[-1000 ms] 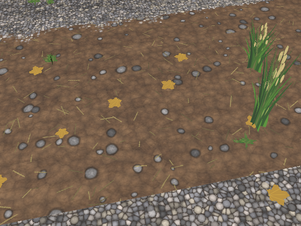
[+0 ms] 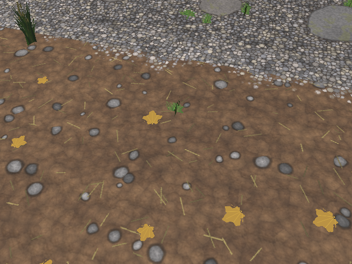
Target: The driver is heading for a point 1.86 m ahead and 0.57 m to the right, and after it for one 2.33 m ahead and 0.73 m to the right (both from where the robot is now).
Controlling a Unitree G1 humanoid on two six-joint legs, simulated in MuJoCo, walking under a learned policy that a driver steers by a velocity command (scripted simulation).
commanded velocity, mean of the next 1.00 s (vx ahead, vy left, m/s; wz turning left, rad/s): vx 0.50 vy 0.00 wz -0.40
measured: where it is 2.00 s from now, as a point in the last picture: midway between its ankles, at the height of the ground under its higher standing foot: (257, 154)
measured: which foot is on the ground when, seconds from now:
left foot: up 0.00-0.38, down 0.40-0.92, up 0.94-1.00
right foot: down 0.00-0.40, up 0.42-0.90, down 0.92-1.00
